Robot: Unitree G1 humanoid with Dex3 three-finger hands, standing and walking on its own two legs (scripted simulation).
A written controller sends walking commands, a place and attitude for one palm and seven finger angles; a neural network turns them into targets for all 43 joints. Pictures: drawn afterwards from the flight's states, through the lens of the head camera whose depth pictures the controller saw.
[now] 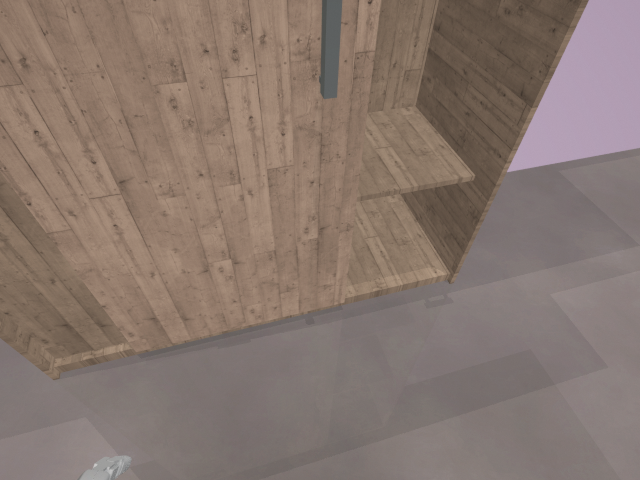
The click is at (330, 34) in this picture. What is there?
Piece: wardrobe's sliding door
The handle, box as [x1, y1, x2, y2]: [319, 0, 341, 98]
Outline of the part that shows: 341,0 322,0 321,75 319,76 320,92 324,98 336,97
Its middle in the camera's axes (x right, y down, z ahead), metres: +0.01 -0.34 +0.67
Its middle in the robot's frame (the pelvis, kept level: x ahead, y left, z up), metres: +0.76 +0.04 +0.21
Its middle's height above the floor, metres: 0.98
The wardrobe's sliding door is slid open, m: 0.44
